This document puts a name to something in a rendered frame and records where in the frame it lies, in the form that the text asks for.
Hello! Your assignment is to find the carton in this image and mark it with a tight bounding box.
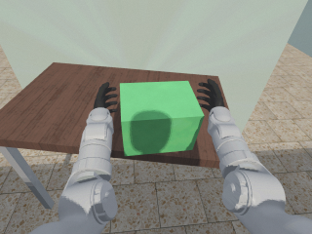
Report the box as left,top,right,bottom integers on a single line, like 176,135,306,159
120,81,205,157

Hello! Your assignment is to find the robot right forearm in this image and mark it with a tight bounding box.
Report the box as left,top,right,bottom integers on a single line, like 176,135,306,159
207,106,286,205

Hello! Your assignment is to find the right robot upper arm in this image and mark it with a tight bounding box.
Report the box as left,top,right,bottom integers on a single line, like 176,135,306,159
221,170,312,234

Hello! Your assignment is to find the robot left forearm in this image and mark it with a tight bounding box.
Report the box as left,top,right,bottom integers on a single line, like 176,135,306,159
58,107,114,217

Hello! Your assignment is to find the table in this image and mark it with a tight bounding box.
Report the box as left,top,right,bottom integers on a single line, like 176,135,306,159
0,62,229,210

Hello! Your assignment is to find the robot left hand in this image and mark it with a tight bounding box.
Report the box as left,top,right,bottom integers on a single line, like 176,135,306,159
93,82,118,113

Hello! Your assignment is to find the robot right hand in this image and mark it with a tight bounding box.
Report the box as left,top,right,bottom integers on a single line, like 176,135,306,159
197,78,225,112

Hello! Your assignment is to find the left robot upper arm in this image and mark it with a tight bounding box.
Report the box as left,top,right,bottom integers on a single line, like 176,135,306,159
28,178,118,234

